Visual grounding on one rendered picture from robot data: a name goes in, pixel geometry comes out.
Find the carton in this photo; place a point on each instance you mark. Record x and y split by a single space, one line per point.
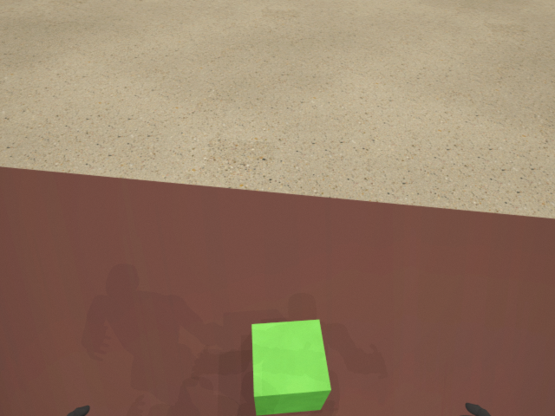
290 372

